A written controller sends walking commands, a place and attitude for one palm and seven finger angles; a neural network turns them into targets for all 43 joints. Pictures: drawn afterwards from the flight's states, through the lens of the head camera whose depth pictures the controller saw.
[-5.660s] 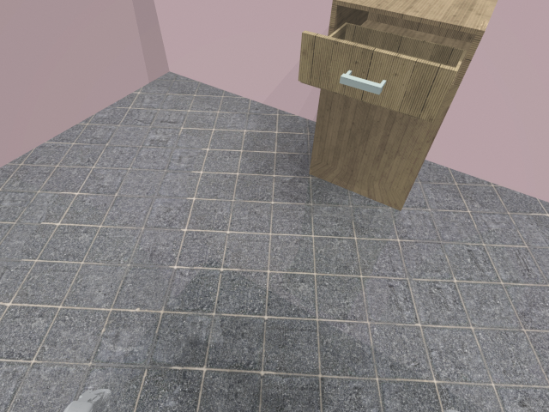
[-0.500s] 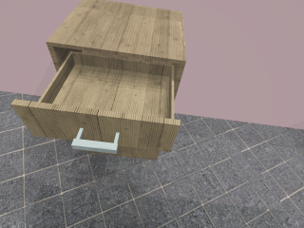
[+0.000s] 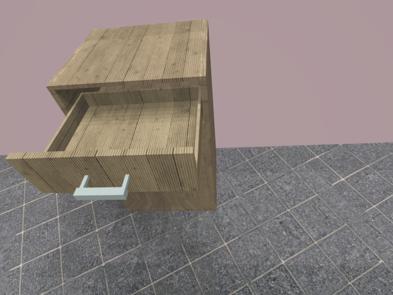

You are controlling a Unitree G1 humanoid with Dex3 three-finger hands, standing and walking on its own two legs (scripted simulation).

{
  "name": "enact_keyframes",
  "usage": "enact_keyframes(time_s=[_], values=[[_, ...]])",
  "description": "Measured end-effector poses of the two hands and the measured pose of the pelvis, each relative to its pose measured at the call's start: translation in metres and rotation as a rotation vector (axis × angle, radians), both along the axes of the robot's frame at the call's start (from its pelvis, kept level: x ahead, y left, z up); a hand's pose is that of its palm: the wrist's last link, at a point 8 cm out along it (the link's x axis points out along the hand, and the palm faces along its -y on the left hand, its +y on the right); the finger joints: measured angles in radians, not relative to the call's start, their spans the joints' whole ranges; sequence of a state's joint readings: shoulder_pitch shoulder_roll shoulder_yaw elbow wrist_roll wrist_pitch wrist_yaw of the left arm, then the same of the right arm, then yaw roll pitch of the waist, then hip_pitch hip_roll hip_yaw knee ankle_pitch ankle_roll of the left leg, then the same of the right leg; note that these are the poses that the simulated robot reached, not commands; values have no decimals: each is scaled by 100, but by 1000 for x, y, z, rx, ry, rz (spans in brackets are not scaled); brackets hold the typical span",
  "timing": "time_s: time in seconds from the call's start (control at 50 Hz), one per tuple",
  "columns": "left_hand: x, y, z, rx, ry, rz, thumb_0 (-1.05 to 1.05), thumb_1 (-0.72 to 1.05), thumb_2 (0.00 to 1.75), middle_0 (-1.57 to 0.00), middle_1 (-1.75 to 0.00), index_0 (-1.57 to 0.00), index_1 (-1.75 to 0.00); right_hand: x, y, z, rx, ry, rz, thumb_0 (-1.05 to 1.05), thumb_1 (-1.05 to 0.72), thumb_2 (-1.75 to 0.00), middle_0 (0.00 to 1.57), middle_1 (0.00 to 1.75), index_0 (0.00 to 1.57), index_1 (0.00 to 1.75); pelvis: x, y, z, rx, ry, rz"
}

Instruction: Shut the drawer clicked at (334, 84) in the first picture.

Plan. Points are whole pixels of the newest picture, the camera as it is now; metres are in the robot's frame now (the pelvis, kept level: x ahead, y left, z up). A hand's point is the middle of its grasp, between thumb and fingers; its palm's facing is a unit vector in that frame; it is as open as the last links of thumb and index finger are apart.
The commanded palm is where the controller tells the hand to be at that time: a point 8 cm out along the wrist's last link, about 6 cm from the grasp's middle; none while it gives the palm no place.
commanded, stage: come to a stop and stand still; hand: left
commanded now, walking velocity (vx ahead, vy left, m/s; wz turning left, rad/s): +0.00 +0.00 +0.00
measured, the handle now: (103, 186) +0.38 +0.25 -0.01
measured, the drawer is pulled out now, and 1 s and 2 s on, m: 0.29 0.29 0.29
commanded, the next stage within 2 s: look again from close up in 1.48 s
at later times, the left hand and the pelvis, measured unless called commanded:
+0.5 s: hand out of the picture +0.01 +0.12 -0.16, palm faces +0.06 -0.98 -0.19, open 7.4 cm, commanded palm none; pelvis +0.04 -0.03 +0.00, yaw +1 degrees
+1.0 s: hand out of the picture +0.04 +0.14 -0.17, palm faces +0.05 -0.98 -0.21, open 7.4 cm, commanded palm none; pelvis +0.07 -0.02 +0.00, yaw +1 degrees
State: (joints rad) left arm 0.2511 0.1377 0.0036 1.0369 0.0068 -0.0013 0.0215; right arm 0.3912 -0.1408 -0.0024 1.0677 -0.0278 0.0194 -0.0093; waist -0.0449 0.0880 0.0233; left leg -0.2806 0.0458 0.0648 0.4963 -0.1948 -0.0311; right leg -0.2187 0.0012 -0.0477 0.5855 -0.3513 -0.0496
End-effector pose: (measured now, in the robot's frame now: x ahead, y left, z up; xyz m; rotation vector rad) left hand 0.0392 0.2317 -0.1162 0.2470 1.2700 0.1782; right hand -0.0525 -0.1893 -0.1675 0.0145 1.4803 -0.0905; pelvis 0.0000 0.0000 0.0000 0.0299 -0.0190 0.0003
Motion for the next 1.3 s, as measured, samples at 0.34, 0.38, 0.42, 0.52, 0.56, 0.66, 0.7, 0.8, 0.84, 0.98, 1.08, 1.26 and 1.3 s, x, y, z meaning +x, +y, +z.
enact_keyframes(time_s=[0.34, 0.38, 0.42, 0.52, 0.56, 0.66, 0.7, 0.8, 0.84, 0.98, 1.08, 1.26, 1.3], values=[[-40, -56, -14, -87, 146, 87, 1, 90, 89, -20, -30, -20, -29, 79, -50, 8, -79, -89, 64, 1, -91, -90, 20, 30, 19, 30, 28, -28, 4, -2, -4, 14], [-38, -60, -15, -94, 147, 92, 1, 90, 89, -20, -30, -20, -29, 88, -54, 9, -89, -99, 70, 1, -92, -90, 20, 30, 19, 30, 31, -30, 4, -2, -3, 15], [-36, -63, -15, -98, 147, 96, 1, 90, 89, -20, -30, -20, -29, 95, -58, 10, -97, -103, 76, 1, -92, -90, 20, 30, 19, 30, 34, -32, 4, -2, -2, 17], [-30, -65, -16, -97, 150, 103, 1, 90, 89, -20, -30, -20, -29, 106, -62, 12, -109, -104, 81, 1, -93, -90, 20, 30, 19, 30, 42, -35, 4, -4, 1, 18], [-28, -64, -16, -93, 153, 104, 1, 90, 89, -20, -30, -20, -29, 108, -63, 12, -110, -99, 81, 1, -93, -90, 20, 30, 19, 30, 44, -35, 5, -4, 2, 18], [-22, -58, -15, -81, 158, 107, 1, 90, 89, -20, -30, -20, -29, 109, -61, 12, -110, -80, 80, 1, -93, -90, 20, 30, 19, 30, 51, -35, 4, -4, 5, 16], [-20, -56, -15, -76, 160, 108, 1, 90, 89, -20, -30, -20, -29, 108, -59, 12, -108, -70, 79, 1, -93, -90, 20, 30, 19, 30, 53, -34, 4, -4, 6, 16], [-15, -49, -15, -69, 163, 108, 1, 90, 89, -20, -30, -20, -29, 106, -53, 12, -103, -49, 74, 1, -92, -90, 20, 30, 20, 30, 59, -31, 4, -5, 7, 15], [-13, -47, -15, -70, 164, 107, 1, 90, 89, -20, -30, -20, -29, 105, -50, 13, -101, -42, 72, 1, -92, -90, 20, 30, 20, 30, 60, -29, 4, -5, 8, 14], [-5, -40, -17, -76, 162, 102, 1, 90, 89, -20, -30, -20, -29, 103, -40, 14, -98, -27, 67, 1, -92, -90, 20, 30, 20, 30, 65, -22, 4, -3, 9, 12], [0, -36, -18, -81, 158, 99, 1, 90, 89, -19, -30, -20, -29, 103, -34, 15, -98, -22, 65, 1, -92, -90, 20, 30, 20, 30, 67, -18, 4, -2, 9, 11], [4, -31, -20, -87, 156, 98, 1, 90, 89, -19, -30, -20, -29, 103, -27, 17, -101, -17, 65, 1, -92, -90, 20, 30, 20, 30, 69, -12, 5, 0, 10, 13], [3, -30, -20, -87, 156, 99, 1, 90, 89, -19, -30, -20, -29, 104, -27, 17, -102, -18, 65, 1, -92, -90, 20, 30, 20, 30, 69, -11, 5, 0, 11, 13]])
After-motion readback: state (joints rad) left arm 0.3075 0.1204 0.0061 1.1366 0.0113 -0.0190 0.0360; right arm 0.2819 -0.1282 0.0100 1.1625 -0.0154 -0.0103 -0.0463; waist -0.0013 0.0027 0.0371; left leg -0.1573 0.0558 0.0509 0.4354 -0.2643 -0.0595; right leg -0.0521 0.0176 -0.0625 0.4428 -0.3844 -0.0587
